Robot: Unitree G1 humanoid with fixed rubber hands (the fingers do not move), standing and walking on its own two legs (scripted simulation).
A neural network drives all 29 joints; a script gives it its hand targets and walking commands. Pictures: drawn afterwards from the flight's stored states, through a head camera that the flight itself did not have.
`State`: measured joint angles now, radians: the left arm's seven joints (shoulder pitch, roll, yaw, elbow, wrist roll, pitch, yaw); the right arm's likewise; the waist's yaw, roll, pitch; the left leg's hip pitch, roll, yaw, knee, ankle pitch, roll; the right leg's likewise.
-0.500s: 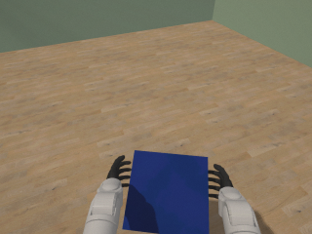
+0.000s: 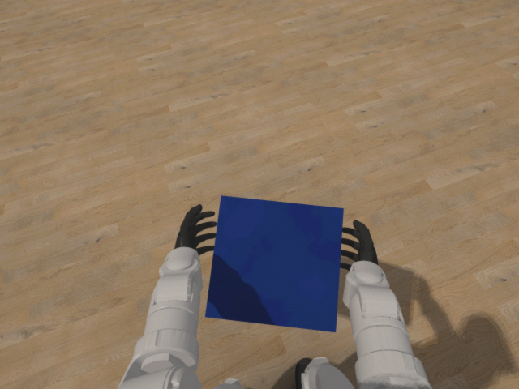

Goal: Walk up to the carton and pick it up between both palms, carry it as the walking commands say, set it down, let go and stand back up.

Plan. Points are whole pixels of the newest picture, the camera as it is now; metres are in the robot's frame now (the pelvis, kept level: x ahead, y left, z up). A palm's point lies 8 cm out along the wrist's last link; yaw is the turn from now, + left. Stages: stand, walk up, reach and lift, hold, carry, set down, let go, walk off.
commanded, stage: set down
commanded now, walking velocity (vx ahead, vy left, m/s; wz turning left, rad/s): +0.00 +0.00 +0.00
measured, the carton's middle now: (273, 259) +0.38 +0.01 -0.15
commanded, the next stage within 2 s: none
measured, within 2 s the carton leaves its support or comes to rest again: neither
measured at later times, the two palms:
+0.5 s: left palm (202, 250) +0.39 +0.15 -0.12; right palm (345, 272) +0.35 -0.13 -0.14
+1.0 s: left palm (212, 259) +0.41 +0.15 -0.21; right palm (338, 278) +0.37 -0.13 -0.23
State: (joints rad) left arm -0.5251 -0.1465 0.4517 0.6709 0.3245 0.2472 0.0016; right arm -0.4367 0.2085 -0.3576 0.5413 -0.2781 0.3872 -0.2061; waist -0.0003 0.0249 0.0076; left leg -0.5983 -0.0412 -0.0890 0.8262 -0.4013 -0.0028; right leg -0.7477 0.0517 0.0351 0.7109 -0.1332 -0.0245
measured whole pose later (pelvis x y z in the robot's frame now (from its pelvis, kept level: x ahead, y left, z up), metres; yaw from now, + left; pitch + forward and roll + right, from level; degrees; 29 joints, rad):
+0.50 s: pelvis +0.00 +0.03 -0.07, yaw +0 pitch +30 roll +1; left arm -0.61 -0.14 0.39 0.67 0.22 0.19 0.12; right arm -0.51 0.19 -0.37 0.53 -0.26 0.31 -0.21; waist -0.02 0.04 -0.17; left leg -1.17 -0.08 -0.05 1.17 -0.52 0.00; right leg -1.33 0.04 0.07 1.04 -0.23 0.01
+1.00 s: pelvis +0.00 +0.03 -0.14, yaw +2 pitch +39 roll +1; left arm -0.69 -0.09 0.27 0.72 0.09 0.14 0.20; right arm -0.59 0.11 -0.34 0.60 -0.14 0.25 -0.23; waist -0.05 0.03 -0.24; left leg -1.52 -0.12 -0.03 1.47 -0.62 0.01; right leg -1.69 0.03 0.08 1.34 -0.33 0.04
